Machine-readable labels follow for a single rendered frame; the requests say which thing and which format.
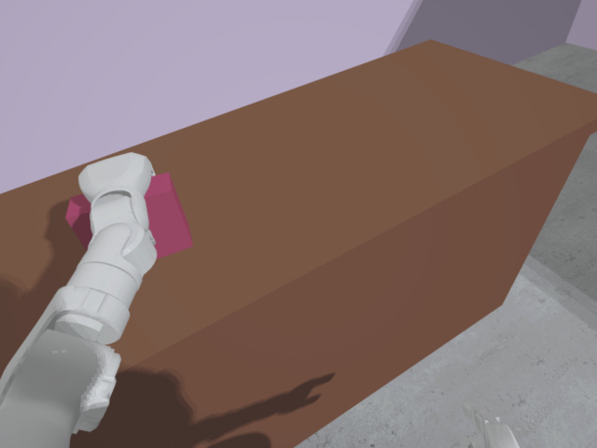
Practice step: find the robot left hand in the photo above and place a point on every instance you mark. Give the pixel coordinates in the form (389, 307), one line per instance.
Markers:
(130, 169)

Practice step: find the robot left forearm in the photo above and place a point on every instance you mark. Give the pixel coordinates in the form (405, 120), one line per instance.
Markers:
(94, 305)

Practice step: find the table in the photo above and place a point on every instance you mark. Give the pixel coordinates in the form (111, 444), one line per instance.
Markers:
(342, 232)

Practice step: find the sponge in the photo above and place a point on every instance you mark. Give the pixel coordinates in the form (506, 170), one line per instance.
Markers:
(167, 220)

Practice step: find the robot right hand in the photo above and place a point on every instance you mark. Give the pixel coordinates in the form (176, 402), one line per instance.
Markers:
(487, 422)

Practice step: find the left robot upper arm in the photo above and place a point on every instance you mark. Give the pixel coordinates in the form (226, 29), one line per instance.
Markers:
(64, 385)

